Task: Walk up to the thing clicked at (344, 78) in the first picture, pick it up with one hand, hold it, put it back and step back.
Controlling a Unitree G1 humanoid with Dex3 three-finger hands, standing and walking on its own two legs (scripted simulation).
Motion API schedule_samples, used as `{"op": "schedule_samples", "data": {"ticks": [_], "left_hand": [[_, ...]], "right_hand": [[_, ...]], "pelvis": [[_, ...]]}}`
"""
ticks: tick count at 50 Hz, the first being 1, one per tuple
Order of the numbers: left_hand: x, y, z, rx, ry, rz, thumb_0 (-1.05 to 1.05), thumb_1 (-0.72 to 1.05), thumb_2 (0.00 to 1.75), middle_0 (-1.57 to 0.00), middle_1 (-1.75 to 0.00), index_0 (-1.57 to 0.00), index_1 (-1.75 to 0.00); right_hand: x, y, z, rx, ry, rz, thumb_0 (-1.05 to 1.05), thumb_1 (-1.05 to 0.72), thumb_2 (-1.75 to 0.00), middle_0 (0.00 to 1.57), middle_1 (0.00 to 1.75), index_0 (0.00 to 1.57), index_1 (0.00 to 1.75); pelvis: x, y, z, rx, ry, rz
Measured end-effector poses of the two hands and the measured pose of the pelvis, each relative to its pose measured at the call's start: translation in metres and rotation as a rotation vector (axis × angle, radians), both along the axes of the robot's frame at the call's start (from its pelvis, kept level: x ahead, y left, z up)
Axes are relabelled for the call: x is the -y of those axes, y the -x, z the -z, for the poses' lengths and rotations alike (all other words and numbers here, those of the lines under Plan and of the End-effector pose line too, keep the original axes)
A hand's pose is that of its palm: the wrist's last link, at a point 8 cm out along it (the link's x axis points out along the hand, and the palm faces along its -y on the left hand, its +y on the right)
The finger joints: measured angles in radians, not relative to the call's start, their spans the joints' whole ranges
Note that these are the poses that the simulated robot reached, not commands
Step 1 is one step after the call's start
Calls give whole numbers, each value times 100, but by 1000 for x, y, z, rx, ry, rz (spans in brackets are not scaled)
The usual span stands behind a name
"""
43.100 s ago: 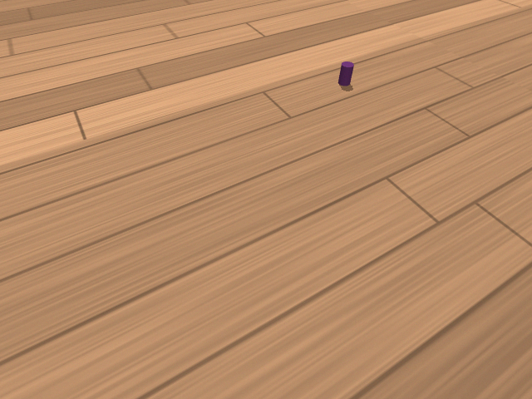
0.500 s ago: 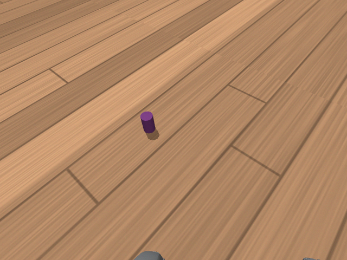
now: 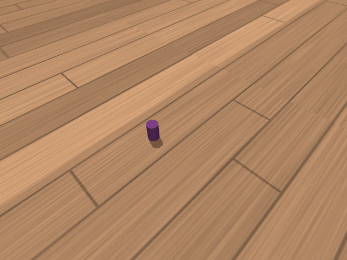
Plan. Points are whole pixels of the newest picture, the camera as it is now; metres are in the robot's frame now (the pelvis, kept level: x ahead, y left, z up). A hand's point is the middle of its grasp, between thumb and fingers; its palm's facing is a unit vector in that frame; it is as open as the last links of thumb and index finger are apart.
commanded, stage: step back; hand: left
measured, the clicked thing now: (153, 130) +1.08 +0.20 -0.70
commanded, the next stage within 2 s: stand in 0.46 s
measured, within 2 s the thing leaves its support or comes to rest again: neither
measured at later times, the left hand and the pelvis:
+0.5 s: hand out of the picture +0.15 +0.29 -0.15, palm faces +0.00 -0.94 -0.35, open 7.3 cm; pelvis +0.04 +0.03 +0.00, yaw -1 degrees
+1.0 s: hand out of the picture +0.10 +0.28 -0.14, palm faces -0.03 -0.94 -0.34, open 7.3 cm; pelvis +0.02 +0.02 +0.02, yaw +0 degrees
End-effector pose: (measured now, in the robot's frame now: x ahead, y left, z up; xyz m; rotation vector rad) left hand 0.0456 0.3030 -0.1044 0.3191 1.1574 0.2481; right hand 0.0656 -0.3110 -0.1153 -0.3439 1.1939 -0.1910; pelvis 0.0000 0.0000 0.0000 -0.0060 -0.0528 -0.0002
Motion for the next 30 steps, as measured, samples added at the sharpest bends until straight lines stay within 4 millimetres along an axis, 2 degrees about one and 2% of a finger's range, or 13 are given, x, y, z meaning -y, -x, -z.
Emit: {"op": "schedule_samples", "data": {"ticks": [5, 8, 12, 18, 23, 30], "left_hand": [[-15, -9, 3, -28, 1, -8, 1, 90, 90, -20, -30, -21, -30], [-28, -22, 10, -35, 0, -12, 1, 90, 90, -20, -30, -21, -30], [-34, -43, 13, -39, 7, -4, 1, 91, 90, -20, -30, -21, -30], [-35, -72, 11, -16, 11, 17, 1, 91, 90, -20, -30, -21, -30], [-31, -91, 6, 10, 16, 33, 1, 91, 90, -20, -30, -21, -30], [-23, -98, 0, 9, 32, 52, 1, 91, 90, -20, -30, -21, -30]], "right_hand": [[-6, -15, -1, -14, 16, -15, 1, -91, -90, 20, 30, 21, 30], [-16, -19, 2, -20, 33, -7, 0, -91, -90, 20, 30, 21, 30], [-32, -28, 1, -23, 14, 5, 1, -91, -90, 20, 30, 21, 30], [-49, -57, -1, 20, -18, 9, 1, -91, -90, 20, 30, 21, 30], [-54, -79, -5, 59, -27, 4, 1, -90, -90, 20, 30, 21, 30], [-52, -89, -13, 82, -30, -2, 0, -91, -90, 20, 30, 21, 30]], "pelvis": [[-12, -11, 1, -13, -4, -13], [-21, -19, 6, -8, -22, -13], [-25, -29, 4, -15, -10, 0], [-27, -41, 1, -19, 2, 9], [-29, -44, -2, -19, 1, 15], [-30, -45, -9, -9, -1, 10]]}}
